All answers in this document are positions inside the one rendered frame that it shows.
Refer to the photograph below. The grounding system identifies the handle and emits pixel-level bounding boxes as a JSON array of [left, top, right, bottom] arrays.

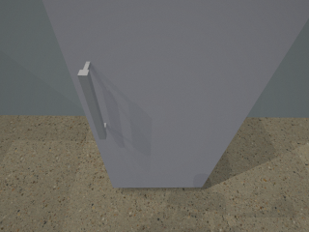
[[77, 61, 107, 140]]

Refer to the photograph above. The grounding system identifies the fridge door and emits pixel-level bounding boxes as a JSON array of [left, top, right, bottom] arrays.
[[42, 0, 309, 189]]

